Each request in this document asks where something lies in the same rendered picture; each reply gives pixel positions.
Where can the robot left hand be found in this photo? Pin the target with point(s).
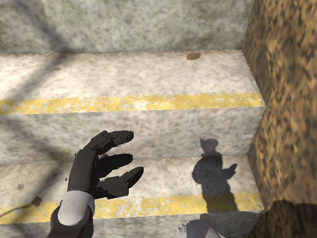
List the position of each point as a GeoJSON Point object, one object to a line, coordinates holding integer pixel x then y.
{"type": "Point", "coordinates": [87, 168]}

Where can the left robot forearm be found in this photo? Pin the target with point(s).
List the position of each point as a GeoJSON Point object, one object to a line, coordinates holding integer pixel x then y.
{"type": "Point", "coordinates": [73, 218]}

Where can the right robot thigh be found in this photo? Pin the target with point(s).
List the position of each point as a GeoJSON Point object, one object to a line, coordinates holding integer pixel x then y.
{"type": "Point", "coordinates": [198, 228]}

